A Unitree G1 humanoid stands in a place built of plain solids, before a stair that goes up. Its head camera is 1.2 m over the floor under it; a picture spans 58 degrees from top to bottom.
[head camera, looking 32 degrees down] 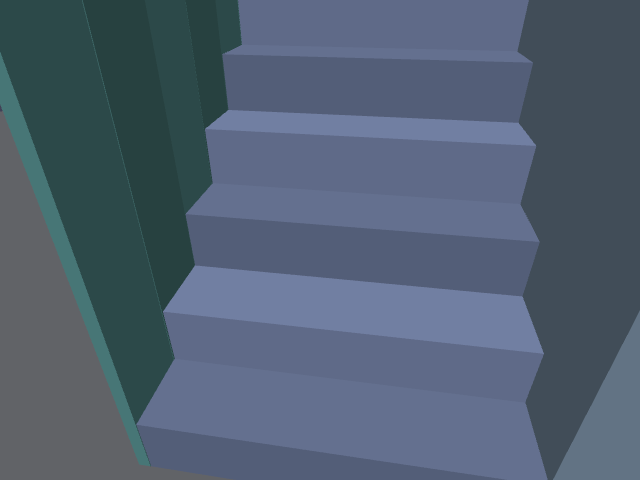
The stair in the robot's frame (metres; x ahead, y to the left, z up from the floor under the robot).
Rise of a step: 0.19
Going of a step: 0.23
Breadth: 1.02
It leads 9 degrees to the right of straight ahead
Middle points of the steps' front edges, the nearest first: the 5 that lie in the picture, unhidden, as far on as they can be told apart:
0.62 -0.02 0.19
0.85 -0.06 0.38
1.07 -0.09 0.57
1.30 -0.13 0.76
1.52 -0.17 0.95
